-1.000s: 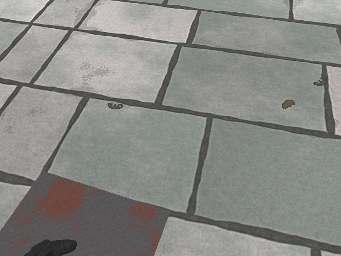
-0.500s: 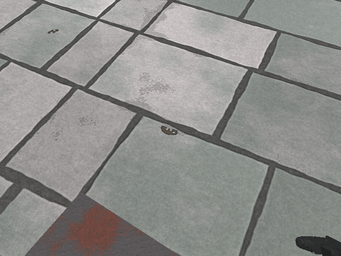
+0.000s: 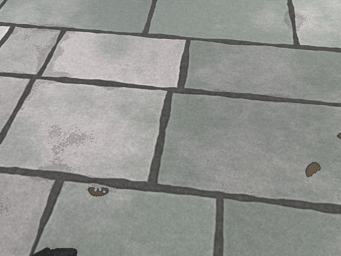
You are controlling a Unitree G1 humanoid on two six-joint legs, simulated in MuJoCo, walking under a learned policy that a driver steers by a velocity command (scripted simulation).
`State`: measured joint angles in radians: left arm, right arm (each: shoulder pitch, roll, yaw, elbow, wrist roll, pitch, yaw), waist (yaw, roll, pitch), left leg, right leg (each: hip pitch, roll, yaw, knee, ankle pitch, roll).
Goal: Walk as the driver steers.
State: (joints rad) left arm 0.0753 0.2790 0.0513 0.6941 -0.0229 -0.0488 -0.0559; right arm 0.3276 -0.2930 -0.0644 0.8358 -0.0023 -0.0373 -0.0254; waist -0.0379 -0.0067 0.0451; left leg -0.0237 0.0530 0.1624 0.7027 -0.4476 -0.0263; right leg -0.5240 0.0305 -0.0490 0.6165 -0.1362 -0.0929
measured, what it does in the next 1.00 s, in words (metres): walks ahead, turning right: left foot, then right foot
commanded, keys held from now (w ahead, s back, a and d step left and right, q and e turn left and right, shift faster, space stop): w+e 0.44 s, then e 0.30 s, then q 0.26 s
